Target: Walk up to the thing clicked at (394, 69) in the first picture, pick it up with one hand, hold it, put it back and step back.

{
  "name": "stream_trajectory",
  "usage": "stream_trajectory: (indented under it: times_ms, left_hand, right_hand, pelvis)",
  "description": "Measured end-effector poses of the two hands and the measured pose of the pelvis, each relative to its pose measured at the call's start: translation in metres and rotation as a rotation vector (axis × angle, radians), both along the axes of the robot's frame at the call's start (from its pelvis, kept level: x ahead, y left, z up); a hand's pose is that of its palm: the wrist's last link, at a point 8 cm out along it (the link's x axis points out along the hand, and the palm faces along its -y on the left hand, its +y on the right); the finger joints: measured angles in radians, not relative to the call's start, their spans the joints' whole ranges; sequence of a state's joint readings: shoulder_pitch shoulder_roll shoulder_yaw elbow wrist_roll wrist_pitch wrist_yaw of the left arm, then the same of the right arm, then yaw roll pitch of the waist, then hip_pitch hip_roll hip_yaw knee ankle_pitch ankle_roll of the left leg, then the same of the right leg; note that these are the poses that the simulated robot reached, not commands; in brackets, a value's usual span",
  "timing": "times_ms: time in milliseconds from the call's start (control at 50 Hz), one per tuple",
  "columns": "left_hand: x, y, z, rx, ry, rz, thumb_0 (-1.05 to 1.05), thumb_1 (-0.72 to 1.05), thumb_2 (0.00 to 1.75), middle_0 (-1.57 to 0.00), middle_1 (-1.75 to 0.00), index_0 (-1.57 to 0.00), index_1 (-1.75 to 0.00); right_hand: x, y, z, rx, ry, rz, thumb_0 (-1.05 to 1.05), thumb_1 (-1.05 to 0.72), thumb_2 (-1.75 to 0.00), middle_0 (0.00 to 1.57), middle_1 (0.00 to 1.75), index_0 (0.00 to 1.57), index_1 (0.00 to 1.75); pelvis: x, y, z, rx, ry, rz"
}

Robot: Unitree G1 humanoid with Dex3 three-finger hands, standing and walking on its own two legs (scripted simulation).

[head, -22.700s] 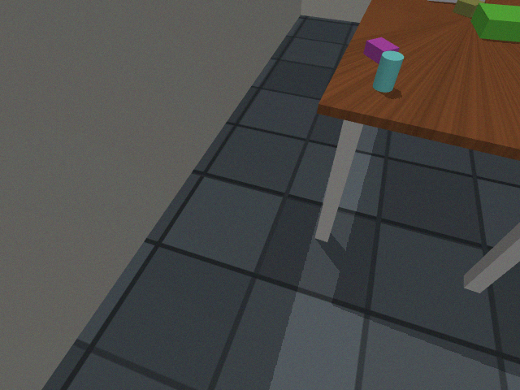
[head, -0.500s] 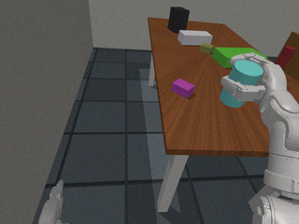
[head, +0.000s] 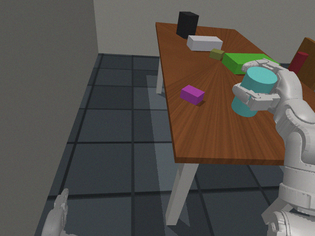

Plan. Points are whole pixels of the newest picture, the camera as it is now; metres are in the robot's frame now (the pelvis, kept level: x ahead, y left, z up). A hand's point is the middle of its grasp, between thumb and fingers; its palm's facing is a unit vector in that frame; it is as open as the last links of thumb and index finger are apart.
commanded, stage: hold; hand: right
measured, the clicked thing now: (252, 92) +0.34 -0.18 +0.27
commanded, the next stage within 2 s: crouch in 1.74 s
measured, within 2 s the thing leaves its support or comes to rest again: neither
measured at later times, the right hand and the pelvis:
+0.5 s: hand (250, 89) +0.34 -0.17 +0.28, palm faces +0.09 +1.00 -0.01, open 8.2 cm; pelvis +0.00 +0.00 +0.00, yaw +0 degrees
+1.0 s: hand (246, 90) +0.35 -0.17 +0.27, palm faces +0.10 +1.00 +0.00, open 8.2 cm; pelvis +0.01 +0.00 +0.00, yaw +0 degrees
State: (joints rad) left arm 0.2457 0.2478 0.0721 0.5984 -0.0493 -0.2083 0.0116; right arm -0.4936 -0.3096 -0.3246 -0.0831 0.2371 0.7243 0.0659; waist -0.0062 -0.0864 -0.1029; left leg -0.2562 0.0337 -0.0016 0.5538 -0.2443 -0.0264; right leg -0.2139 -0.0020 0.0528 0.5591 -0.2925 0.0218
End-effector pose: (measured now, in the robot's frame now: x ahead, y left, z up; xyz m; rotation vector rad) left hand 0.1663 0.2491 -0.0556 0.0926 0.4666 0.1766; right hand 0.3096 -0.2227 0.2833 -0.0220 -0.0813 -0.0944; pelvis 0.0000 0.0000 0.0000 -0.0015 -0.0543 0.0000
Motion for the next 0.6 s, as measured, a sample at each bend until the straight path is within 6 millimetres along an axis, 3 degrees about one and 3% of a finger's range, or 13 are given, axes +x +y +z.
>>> stream_trajectory:
  times_ms: [300, 600]
  left_hand:
    - [-0.014, -0.002, -0.008, 0.001, 0.038, -0.013, -0.02, -0.53, 0.04, -0.05, -0.06, -0.05, -0.05]
    - [-0.005, -0.004, 0.000, -0.003, -0.010, -0.003, -0.01, -0.53, 0.05, -0.05, -0.06, -0.05, -0.05]
  right_hand:
    - [-0.001, -0.005, -0.001, 0.012, 0.018, -0.018, -0.01, 0.21, -1.15, 0.76, 1.14, 0.82, 1.16]
    - [0.004, -0.003, -0.004, 0.012, 0.021, -0.006, -0.01, 0.21, -1.15, 0.76, 1.14, 0.82, 1.16]
  pelvis:
    - [-0.008, 0.000, 0.000, -0.001, -0.004, -0.001]
    - [-0.001, -0.001, 0.000, 0.000, 0.003, 0.004]
